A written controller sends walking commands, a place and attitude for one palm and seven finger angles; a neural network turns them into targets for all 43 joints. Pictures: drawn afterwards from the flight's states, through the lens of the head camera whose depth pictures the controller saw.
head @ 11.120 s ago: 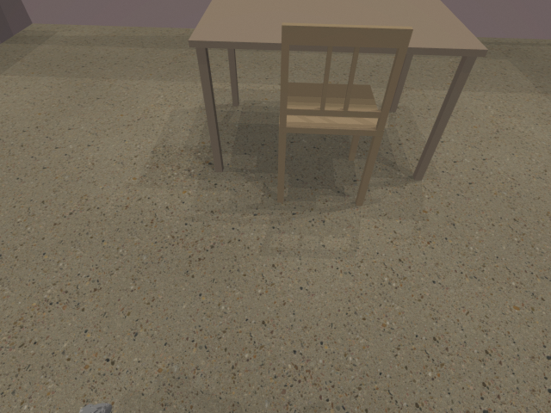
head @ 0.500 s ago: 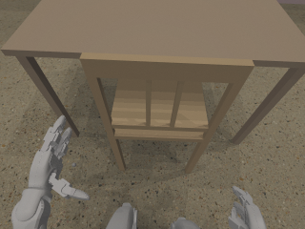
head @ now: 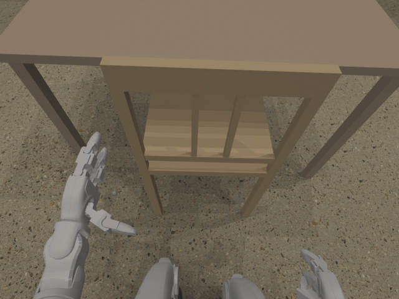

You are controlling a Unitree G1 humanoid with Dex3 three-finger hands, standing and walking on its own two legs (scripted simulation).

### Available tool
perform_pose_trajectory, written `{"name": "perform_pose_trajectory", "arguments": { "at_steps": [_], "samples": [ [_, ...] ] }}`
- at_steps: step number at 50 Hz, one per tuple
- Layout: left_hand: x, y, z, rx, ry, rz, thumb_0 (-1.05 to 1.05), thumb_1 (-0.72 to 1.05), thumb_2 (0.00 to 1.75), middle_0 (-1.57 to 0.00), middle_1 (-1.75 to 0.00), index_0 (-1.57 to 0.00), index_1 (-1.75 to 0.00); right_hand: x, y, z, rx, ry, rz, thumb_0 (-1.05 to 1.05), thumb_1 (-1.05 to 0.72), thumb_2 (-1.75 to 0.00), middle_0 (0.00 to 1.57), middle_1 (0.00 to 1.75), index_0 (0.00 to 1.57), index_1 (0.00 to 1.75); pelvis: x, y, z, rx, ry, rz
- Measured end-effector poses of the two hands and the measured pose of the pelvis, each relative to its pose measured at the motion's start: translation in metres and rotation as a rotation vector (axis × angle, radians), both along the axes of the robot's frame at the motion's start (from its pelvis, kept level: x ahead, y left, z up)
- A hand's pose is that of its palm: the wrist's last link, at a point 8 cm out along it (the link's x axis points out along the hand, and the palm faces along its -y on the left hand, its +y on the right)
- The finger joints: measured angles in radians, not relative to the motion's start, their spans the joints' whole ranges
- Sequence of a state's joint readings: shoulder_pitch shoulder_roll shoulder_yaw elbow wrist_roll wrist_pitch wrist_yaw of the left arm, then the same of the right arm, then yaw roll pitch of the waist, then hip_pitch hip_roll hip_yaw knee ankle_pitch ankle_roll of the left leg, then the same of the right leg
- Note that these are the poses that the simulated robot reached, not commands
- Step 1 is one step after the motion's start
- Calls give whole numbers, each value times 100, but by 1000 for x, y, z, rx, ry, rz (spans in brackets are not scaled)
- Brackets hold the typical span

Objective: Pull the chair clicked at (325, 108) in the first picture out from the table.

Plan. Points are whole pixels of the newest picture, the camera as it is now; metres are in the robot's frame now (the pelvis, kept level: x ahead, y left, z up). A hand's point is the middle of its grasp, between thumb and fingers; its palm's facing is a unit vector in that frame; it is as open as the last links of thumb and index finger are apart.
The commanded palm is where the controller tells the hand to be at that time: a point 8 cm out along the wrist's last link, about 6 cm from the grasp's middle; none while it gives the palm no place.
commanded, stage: aim the fingers beside a spindle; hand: left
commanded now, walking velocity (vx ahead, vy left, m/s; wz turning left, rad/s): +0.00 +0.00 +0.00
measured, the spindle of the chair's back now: (194, 127) +0.50 +0.03 -0.01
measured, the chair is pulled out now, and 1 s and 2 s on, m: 0.00 0.00 0.00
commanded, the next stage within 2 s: push the fingers through the gap in 1.14 s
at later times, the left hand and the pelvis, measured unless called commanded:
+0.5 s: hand (131, 177) +0.35 +0.16 +0.01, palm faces +0.00 -1.00 -0.04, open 16.9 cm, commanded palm +0.34 +0.21 +0.01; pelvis +0.00 +0.00 -0.01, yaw -1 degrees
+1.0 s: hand (131, 177) +0.35 +0.16 +0.01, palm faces +0.01 -1.00 -0.04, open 16.9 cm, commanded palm +0.34 +0.21 +0.01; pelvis +0.00 -0.01 -0.02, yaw +0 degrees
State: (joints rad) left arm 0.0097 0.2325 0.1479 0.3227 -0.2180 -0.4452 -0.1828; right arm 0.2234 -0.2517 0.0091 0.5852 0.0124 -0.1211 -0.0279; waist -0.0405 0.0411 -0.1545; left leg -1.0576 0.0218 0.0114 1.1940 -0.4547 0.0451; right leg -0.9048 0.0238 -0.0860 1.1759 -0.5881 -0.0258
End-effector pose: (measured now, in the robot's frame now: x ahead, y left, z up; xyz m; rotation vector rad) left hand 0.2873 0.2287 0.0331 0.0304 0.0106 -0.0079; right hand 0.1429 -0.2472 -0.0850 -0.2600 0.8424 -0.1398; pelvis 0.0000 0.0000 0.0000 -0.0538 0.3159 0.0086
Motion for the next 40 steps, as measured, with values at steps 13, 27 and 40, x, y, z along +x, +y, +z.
{"name": "perform_pose_trajectory", "arguments": {
  "at_steps": [13, 27, 40],
  "samples": [
    [25, -3, -13, -3, -3, 9, -2, -50, 30, -6, -8, -6, -8, -4, 4, -12, 1, 47, 5, 1, -90, -90, 20, 30, 20, 30, -3, 2, -9, -7, 21, 0],
    [47, -20, -23, 9, -9, 7, -1, -50, 30, -6, -8, -6, -8, -24, -3, -27, 5, 134, -27, 1, -90, -90, 20, 30, 20, 30, -4, 1, -16, -2, 46, -9],
    [46, -21, -23, 15, 0, 17, -1, -50, 30, -6, -8, -6, -8, -32, -8, -33, 27, 172, -52, 1, -90, -90, 20, 30, 20, 30, -2, -4, -15, 7, 51, -17]
  ]
}}
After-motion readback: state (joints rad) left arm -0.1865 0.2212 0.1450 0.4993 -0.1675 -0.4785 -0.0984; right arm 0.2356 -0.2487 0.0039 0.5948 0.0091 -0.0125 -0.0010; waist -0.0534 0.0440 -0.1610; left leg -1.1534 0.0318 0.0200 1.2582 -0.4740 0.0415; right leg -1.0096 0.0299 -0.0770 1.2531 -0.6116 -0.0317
